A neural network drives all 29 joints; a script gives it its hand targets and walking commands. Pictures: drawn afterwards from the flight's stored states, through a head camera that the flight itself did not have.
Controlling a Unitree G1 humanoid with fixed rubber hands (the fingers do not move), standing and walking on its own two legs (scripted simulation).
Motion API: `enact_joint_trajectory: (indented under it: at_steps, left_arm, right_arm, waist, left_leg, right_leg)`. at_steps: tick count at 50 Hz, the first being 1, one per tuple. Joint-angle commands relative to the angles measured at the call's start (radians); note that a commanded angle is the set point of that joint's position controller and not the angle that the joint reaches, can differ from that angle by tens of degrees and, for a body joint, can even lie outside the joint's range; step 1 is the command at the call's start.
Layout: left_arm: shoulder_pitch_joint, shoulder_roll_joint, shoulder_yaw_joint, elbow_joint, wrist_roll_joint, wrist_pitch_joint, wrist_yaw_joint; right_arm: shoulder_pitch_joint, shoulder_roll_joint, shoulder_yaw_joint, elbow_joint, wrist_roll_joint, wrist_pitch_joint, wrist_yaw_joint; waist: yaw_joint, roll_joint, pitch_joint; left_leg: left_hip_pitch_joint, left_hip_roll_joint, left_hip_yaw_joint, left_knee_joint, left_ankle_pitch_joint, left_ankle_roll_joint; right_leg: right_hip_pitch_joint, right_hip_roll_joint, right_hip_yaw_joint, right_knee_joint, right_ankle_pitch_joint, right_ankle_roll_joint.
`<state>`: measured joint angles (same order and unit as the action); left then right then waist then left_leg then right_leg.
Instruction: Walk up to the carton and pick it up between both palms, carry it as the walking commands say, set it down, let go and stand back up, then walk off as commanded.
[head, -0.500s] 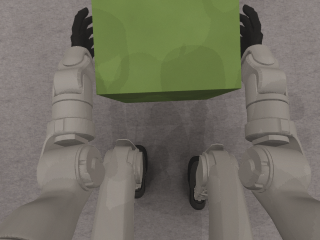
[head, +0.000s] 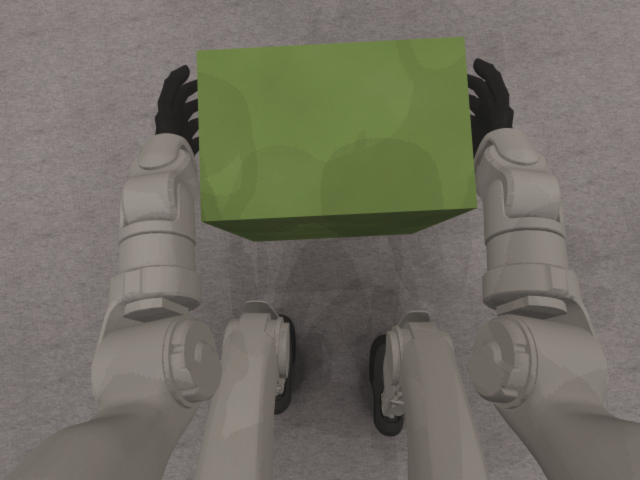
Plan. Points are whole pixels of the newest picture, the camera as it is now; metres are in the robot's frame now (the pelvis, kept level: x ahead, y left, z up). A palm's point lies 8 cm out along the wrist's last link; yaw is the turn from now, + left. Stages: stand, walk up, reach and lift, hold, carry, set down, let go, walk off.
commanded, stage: reach and lift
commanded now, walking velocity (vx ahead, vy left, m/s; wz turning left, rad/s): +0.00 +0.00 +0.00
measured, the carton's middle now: (331, 165) +0.48 +0.03 -0.13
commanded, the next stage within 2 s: none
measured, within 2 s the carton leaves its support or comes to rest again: neither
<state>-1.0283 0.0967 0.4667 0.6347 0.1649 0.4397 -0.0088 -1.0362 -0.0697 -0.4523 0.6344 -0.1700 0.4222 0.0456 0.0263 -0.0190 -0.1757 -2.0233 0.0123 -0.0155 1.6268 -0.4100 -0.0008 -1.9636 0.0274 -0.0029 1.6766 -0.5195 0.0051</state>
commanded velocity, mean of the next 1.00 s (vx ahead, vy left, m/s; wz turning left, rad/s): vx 0.00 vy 0.00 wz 0.00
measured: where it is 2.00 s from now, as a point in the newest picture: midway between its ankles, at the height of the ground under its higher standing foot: (332, 391)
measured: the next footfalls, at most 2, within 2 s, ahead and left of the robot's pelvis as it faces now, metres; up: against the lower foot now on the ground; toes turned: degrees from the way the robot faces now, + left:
none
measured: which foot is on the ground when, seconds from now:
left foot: down 0.00-1.00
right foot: down 0.00-1.00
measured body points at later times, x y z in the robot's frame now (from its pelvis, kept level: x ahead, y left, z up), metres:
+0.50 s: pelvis +0.02 +0.00 +0.06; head +0.25 +0.02 +0.45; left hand +0.48 +0.21 +0.00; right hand +0.50 -0.15 +0.00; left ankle +0.12 +0.12 -0.48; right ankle +0.09 -0.12 -0.48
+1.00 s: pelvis +0.04 +0.00 +0.13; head +0.23 +0.01 +0.54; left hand +0.45 +0.20 +0.07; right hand +0.48 -0.15 +0.08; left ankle +0.12 +0.12 -0.48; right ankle +0.09 -0.12 -0.48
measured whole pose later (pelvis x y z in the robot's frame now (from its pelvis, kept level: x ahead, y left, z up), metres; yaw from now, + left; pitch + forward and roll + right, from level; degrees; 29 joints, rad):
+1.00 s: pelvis +0.04 +0.00 +0.13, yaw +0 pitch +36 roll -1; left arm -0.70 -0.02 0.46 0.52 0.22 0.43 -0.05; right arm -0.72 0.03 -0.44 0.55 -0.22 0.40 0.10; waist 0.02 -0.02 -0.22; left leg -1.45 0.01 0.00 1.17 -0.35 0.00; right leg -1.40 0.03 0.02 1.21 -0.43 0.00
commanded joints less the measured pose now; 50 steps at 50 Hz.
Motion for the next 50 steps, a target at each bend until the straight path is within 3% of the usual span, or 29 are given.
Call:
enact_joint_trajectory:
  at_steps: [1,50]
  left_arm:
    - [-0.649,-1.011,-0.532,-0.04,-0.183,-0.016,-0.277]
    - [-0.258,-1.132,-0.608,-0.113,-0.111,-0.032,-0.315]
  right_arm:
    - [-0.636,0.975,0.508,-0.013,0.157,-0.011,0.246]
    - [-0.249,1.081,0.568,-0.067,0.095,-0.03,0.295]
  waist:
    - [0.019,0.017,-1.065]
    - [0.009,0.018,-0.828]
  left_leg:
    - [0.773,-0.148,0.076,-0.126,0.238,-0.016]
    - [1.223,-0.136,0.029,-0.559,0.329,-0.007]
  right_leg:
    - [0.459,0.139,-0.051,-0.21,0.221,-0.008]
    - [0.884,0.128,0.002,-0.639,0.317,-0.012]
